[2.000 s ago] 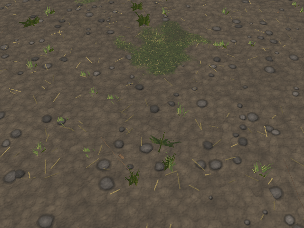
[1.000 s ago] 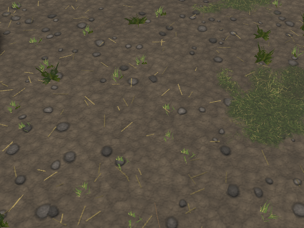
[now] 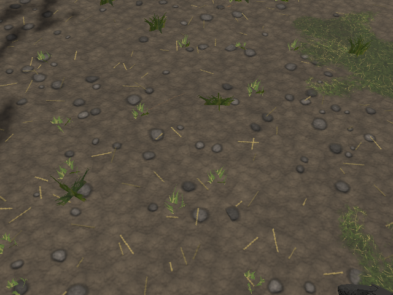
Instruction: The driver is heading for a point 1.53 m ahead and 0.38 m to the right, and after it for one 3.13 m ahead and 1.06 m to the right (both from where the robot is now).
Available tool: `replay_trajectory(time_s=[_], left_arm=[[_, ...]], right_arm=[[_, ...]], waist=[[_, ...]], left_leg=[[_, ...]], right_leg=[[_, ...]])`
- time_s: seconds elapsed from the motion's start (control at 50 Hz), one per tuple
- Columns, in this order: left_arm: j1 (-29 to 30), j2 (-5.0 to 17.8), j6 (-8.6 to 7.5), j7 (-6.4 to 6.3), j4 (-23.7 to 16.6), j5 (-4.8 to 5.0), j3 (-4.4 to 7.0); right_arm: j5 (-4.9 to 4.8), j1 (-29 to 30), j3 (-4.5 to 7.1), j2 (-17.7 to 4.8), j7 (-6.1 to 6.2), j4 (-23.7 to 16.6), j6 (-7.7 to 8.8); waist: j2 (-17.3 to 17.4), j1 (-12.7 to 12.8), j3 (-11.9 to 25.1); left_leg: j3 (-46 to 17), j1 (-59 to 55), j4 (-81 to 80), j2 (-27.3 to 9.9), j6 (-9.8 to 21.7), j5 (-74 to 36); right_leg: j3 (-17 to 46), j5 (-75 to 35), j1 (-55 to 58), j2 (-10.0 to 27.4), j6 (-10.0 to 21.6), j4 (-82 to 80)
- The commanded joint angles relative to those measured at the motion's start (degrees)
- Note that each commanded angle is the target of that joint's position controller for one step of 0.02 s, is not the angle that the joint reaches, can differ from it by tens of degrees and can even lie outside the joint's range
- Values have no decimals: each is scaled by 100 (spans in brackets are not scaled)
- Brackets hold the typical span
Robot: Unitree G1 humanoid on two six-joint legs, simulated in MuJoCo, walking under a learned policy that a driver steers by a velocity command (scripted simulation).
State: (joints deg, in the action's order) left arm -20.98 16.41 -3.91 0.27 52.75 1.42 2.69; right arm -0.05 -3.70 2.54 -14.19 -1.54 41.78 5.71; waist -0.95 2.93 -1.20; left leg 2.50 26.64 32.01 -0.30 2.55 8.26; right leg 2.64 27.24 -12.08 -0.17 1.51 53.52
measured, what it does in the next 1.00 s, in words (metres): walks ahead, turning right: right foot, then left foot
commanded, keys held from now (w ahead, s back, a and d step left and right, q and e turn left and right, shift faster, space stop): w+e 0.60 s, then w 0.40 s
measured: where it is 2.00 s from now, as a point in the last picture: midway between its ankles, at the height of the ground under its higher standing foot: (291, 154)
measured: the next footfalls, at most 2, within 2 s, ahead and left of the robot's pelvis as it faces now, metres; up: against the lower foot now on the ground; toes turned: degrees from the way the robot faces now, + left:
right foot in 0.50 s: +0.39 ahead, -0.17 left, +0.00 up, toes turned -18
left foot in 1.00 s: +0.75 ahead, -0.09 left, +0.00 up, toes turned -24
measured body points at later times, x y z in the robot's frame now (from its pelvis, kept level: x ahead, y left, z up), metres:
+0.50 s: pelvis +0.26 -0.05 -0.01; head +0.29 -0.06 +0.44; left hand +0.52 +0.14 -0.10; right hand +0.21 -0.33 -0.15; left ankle +0.10 +0.10 -0.71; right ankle +0.35 -0.16 -0.73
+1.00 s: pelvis +0.55 -0.12 +0.00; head +0.57 -0.13 +0.45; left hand +0.68 +0.14 -0.12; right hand +0.65 -0.42 -0.08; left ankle +0.72 -0.08 -0.72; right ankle +0.35 -0.16 -0.73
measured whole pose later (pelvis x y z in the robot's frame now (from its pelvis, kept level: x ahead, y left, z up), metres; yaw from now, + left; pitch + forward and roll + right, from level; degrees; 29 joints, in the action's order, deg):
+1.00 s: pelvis +0.55 -0.12 +0.00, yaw -24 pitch +3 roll -1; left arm -21.9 16.2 -2.7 -0.5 46.5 0.8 4.1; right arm -0.2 -2.6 2.2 -15.0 -2.3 42.9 6.5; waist 1.5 4.1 -0.2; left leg 0.4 29.0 27.3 -0.9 2.7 0.2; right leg 5.7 24.5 1.8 -4.0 2.9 20.9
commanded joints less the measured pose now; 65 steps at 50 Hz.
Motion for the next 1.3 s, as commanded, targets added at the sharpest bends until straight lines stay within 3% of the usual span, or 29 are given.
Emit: replay_trajectory(time_s=[0.02, 0.04, 0.08, 0.14, 0.28, 0.38, 0.44, 0.48, 0.5, 0.52, 0.54, 0.56, 0.58, 0.6, 0.62, 0.68, 0.78, 0.9, 0.96, 1.0, 1.02, 1.04, 1.06, 1.08, 1.1, 1.12, 1.14, 1.2, 1.3], left_arm=[[395, 730, -217, 2, -609, 132, 132], [524, 665, -168, -21, -621, 52, 157], [244, 483, 11, -33, -533, 44, 184], [319, 299, 156, -52, -593, 35, 191], [1387, 106, 114, 106, -985, -43, 139], [2115, 62, 119, 287, -1462, -30, 89], [1798, 284, 152, 350, -1580, -22, 204], [386, 757, 168, 289, -1278, 3, 480], [-465, 1290, 223, 152, -1089, -7, 684], [-213, 1811, 167, 131, -1147, 22, 722], [-448, 1315, 100, 154, -1269, -28, 579], [-237, 1023, 34, 163, -1234, -67, 493], [151, 852, 5, 161, -1296, -33, 439], [549, 665, 6, 151, -1392, -48, 380], [774, 504, 1, 123, -1496, -121, 314], [732, 589, -51, 57, -1468, -113, 313], [316, 719, -46, -55, -1247, -77, 323], [-158, 784, -7, -60, -925, -44, 330], [-119, 867, 69, -107, -855, -54, 364], [85, 810, 110, -110, -910, -78, 320], [95, 574, 113, -112, -1035, -169, 209], [-791, 26, 6, -67, -1036, -84, 60], [-521, 456, -69, -47, -969, -18, 112], [107, 761, -115, -25, -1147, 71, 194], [497, 731, -136, -38, -1247, 37, 175], [667, 683, -141, -42, -1294, -52, 194], [563, 634, -110, -43, -1278, -85, 218], [363, 379, -2, -56, -1217, -90, 176], [1228, 214, -19, -45, -1437, -124, 103]], right_arm=[[4, -1456, 263, -860, 72, 97, -13], [21, -1118, 214, -672, 50, 98, 8], [69, -824, 187, -516, 28, 142, 94], [105, -842, 245, -648, 67, 308, 174], [76, -1121, 294, -870, 234, 574, 88], [-38, -1524, 365, -1043, 266, 790, -116], [-96, -1327, 429, -1272, 314, 735, -235], [-134, -1135, 433, -1346, 349, 681, -309], [-27, -1212, 350, -1144, 351, 569, -255], [135, -1772, 78, -250, 234, 276, -63], [-91, -1105, 142, -722, 140, 198, 187], [-275, -591, 201, -922, 102, 24, 297], [-196, -545, 180, -862, 135, 32, 342], [-43, -562, 224, -904, 177, 99, 323], [-16, -748, 263, -944, 169, 151, 239], [55, -861, 234, -722, 167, 170, 29], [42, 80, 116, -489, 127, -81, 18], [-40, 831, 103, -609, -30, -352, 116], [-39, 538, 149, -749, -86, -332, 166], [-5, -640, 315, -1062, -44, -4, 183], [74, -1644, 389, -1385, -7, 148, 179], [59, -2137, 498, -1740, -36, 348, 131], [-88, -2168, 353, -1193, -55, 367, 112], [-93, -1719, 276, -971, -29, 283, 89], [-23, -1299, 232, -892, -10, 189, 47], [28, -1064, 191, -789, -16, 168, 37], [80, -958, 146, -691, -17, 160, 59], [15, -988, 158, -766, -13, 258, 101], [-37, -1255, 215, -999, 94, 432, 27]], waist=[[635, -778, 943], [517, -607, 542], [755, -306, 338], [561, -200, 117], [360, -526, -221], [324, -752, -462], [610, -402, -78], [565, 413, 692], [-111, 719, 1215], [-1454, -72, 1687], [-738, 409, 2187], [-507, 427, 1387], [-39, 148, 927], [80, -91, 622], [-19, -298, 557], [-58, -425, 420], [-246, -57, 152], [-338, 239, -164], [-490, 10, -62], [-428, -618, 704], [63, -994, 1558], [1761, -663, 2294], [1414, -889, 2135], [938, -898, 1210], [425, -751, 729], [323, -605, 361], [456, -422, 318], [590, -256, 269], [437, -469, 57]], left_leg=[[-2577, -3363, -1518, -1931, 1053, 431], [-2075, -2672, -1771, -1702, 954, 178], [-1401, -1917, -2177, -1452, 850, -143], [-711, -1677, -2444, -1428, 881, -811], [412, -2152, -2544, -1337, 663, -1237], [690, -3175, -2120, -1675, 590, -1841], [941, -3385, -1154, -1693, 400, -4300], [1148, -2859, 807, -1405, 149, -4970], [1152, -1410, 2593, -1125, -124, -3057], [432, 1169, 4497, 141, -445, 2408], [-768, 1792, 4970, 121, -310, 2525], [-768, 2191, 4811, -143, -161, 1972], [-749, 1950, 4292, -402, -101, 1468], [-719, 1548, 3819, -561, -144, 1222], [-745, 1132, 3582, -706, -181, 1027], [-550, 843, 2913, -734, -420, 627], [-384, 772, 894, -528, -522, -1201], [-413, 1017, -188, -317, -243, -1298], [-329, 661, -395, -187, 13, -607], [-111, -1121, -528, 15, 322, -732], [-1129, -2813, -318, -900, 715, -930], [-3750, -4853, -773, -2132, 1648, 261], [-4508, -4858, -1382, -2122, 1540, 1442], [-3693, -4101, -1507, -1956, 1265, 1573], [-3040, -3265, -1616, -1735, 1110, 1101], [-2637, -2587, -1778, -1557, 1110, 518], [-2331, -2204, -1903, -1387, 1063, 80], [-1736, -1776, -2217, -1231, 1158, -636], [-997, -1838, -2448, -1030, 1018, -1163]], right_leg=[[356, -333, -3158, 448, 114, 1937], [318, -696, -2971, 609, 77, 1608], [352, -1134, -2376, 795, 19, 1334], [425, -1658, -2566, 802, -85, 1093], [33, -3239, -2811, 681, -90, -848], [-377, -2598, -3137, 584, 141, -1552], [-866, -1746, -2236, 125, 448, -1630], [-1006, -1909, -229, -370, 806, -2111], [223, -1984, 1529, 304, 1149, -2314], [3518, -1217, 3319, 1693, 2235, -2887], [4379, -837, 3548, 1928, 2273, -3613], [3515, -1319, 3016, 1768, 1979, -3671], [2789, -1872, 2137, 1508, 1768, -3653], [2256, -2451, 1337, 1287, 1632, -3720], [1918, -2866, 840, 1167, 1573, -3845], [1335, -3671, 182, 1011, 1578, -4113], [613, -3513, 75, 638, 1174, -4207], [993, -2972, 1019, 1122, 1088, -3923], [1091, -3900, 1482, 1300, 922, -3491], [733, -5394, 1231, 861, 690, -2146], [488, -4154, 219, 491, 493, -541], [202, -385, -2071, -492, 43, 1543], [759, 538, -2861, -340, 80, 2147], [643, 78, -3235, -30, 114, 2252], [392, -419, -3090, 267, 120, 2004], [307, -714, -2947, 436, 87, 1638], [321, -919, -2611, 602, 76, 1388], [164, -1099, -2375, 716, -58, 835], [-5, -2540, -2621, 735, -235, -759]])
